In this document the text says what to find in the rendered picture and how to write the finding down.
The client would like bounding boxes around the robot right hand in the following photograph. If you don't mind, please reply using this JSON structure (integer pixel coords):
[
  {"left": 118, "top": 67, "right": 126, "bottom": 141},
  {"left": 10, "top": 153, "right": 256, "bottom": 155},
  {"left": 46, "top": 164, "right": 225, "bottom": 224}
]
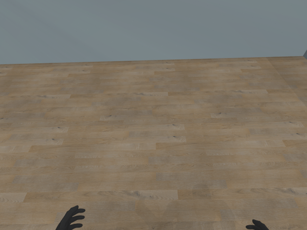
[{"left": 246, "top": 219, "right": 269, "bottom": 230}]

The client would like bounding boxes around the robot left hand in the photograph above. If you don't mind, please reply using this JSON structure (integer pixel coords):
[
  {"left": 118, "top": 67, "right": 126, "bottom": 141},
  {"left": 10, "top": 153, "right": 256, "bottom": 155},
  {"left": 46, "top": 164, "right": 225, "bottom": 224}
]
[{"left": 56, "top": 205, "right": 85, "bottom": 230}]

